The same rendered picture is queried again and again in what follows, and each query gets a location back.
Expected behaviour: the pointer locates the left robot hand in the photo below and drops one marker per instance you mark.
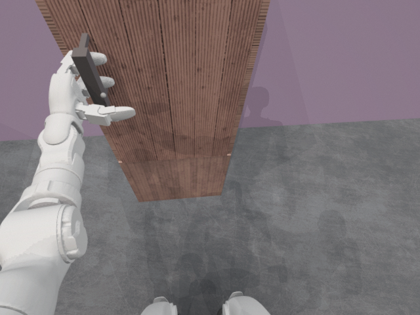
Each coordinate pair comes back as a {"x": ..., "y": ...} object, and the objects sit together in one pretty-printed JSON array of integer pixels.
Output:
[{"x": 65, "y": 94}]

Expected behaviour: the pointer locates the right robot shin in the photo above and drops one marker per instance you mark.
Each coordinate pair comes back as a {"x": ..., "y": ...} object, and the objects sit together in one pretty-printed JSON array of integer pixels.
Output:
[{"x": 236, "y": 294}]

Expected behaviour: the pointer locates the left robot shin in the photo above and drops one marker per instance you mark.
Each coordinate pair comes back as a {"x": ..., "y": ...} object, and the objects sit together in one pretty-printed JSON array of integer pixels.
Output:
[{"x": 160, "y": 299}]

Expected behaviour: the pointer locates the robot shin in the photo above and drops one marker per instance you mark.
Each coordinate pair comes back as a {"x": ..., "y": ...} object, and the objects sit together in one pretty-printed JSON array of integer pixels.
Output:
[
  {"x": 160, "y": 299},
  {"x": 236, "y": 294}
]

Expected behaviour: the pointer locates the cupboard door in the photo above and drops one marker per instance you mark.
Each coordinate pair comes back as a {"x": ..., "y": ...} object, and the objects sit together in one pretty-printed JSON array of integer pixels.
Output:
[{"x": 180, "y": 64}]

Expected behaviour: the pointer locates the left robot forearm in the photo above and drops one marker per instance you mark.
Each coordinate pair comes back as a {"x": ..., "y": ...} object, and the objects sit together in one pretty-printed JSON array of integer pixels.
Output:
[{"x": 59, "y": 175}]

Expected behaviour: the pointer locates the robot left upper arm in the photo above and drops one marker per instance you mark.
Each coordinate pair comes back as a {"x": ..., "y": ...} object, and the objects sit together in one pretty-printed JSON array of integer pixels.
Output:
[{"x": 37, "y": 247}]

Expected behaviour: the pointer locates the handle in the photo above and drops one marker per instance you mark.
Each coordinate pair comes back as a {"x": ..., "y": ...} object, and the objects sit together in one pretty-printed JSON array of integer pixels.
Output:
[{"x": 88, "y": 72}]

